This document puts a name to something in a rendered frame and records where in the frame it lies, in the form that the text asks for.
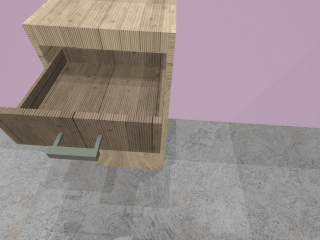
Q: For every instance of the cabinet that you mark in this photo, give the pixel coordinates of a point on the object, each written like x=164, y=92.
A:
x=119, y=25

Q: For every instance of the drawer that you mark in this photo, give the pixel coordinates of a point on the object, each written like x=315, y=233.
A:
x=84, y=93

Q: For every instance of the handle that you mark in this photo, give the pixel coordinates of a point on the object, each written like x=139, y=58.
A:
x=74, y=153

